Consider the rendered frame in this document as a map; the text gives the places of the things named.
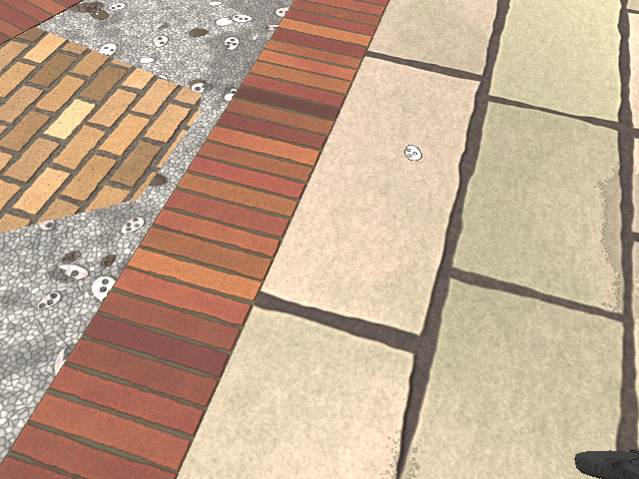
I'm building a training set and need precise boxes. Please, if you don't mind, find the robot right hand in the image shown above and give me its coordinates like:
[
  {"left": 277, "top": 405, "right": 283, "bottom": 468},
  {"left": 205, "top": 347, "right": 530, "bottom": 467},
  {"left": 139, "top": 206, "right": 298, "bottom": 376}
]
[{"left": 574, "top": 449, "right": 639, "bottom": 479}]

